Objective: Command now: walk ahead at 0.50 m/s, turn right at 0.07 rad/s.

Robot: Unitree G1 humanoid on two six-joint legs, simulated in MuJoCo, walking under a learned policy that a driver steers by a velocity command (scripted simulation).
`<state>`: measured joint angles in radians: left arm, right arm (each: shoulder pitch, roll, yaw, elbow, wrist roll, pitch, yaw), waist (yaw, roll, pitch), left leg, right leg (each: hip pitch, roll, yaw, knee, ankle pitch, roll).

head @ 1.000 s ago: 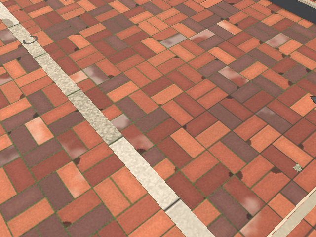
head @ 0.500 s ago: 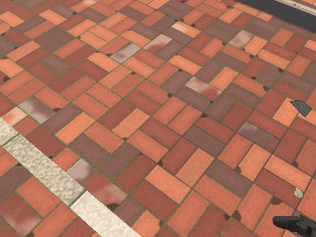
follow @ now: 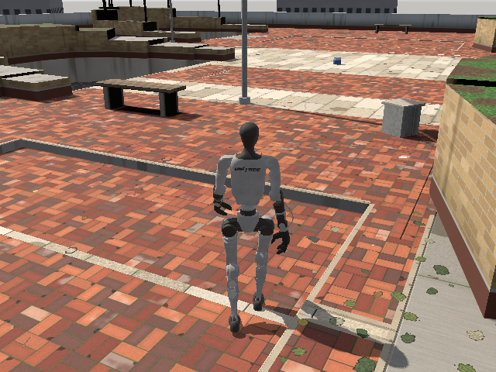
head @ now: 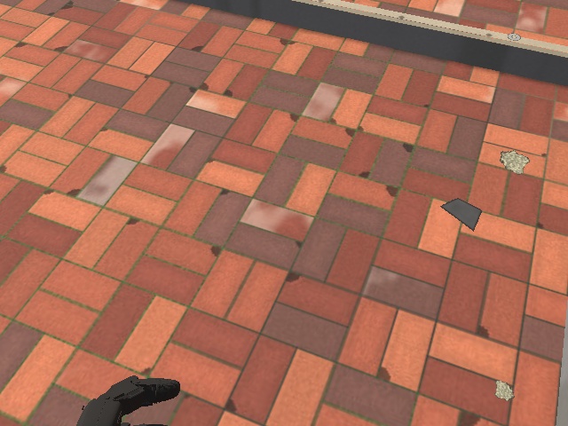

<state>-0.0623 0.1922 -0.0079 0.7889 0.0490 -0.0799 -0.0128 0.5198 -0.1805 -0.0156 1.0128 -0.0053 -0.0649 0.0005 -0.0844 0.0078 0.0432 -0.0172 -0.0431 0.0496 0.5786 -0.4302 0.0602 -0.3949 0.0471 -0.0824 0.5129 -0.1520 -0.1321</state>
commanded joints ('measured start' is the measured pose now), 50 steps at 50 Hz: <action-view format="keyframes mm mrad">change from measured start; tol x32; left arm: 1 471 228 86 92 -34 19 18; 50 400 90 35 221 -46 27 47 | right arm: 1 10 -168 -38 -85 -8 -4 -8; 20 -522 -112 -33 -252 -23 23 31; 26 6 -338 -108 -111 -52 -7 2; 50 36 -43 4 65 5 45 -40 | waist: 1 198 -59 -278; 20 129 -77 65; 26 -28 276 -329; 50 78 -171 -154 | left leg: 1 -638 19 -49 717 -92 6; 20 -543 103 9 16 334 -11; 24 -95 30 37 -124 275 59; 27 236 430 -636 -303 122 206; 36 -114 245 -61 -319 1104 130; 46 -91 244 -74 -179 884 97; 50 -190 43 -9 28 -91 -5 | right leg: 1 712 -463 697 -177 44 -260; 6 238 -262 312 -356 113 -120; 24 375 -205 81 69 618 -7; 26 -136 32 23 677 -349 53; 27 -204 -27 147 755 -326 34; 45 90 -56 39 65 -1 77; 50 359 -385 371 -117 692 -146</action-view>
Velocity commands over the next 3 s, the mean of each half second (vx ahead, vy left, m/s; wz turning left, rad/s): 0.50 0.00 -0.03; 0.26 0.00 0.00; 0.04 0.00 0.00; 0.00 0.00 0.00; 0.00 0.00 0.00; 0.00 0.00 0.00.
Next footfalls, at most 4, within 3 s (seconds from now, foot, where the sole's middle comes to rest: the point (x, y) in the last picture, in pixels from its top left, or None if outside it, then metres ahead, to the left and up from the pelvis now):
0.48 left None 0.43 0.15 -0.76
0.94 right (298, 391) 0.54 -0.04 -0.76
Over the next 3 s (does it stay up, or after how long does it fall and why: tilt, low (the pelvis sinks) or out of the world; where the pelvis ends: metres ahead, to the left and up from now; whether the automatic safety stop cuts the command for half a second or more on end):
stays up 0.47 0.08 0.01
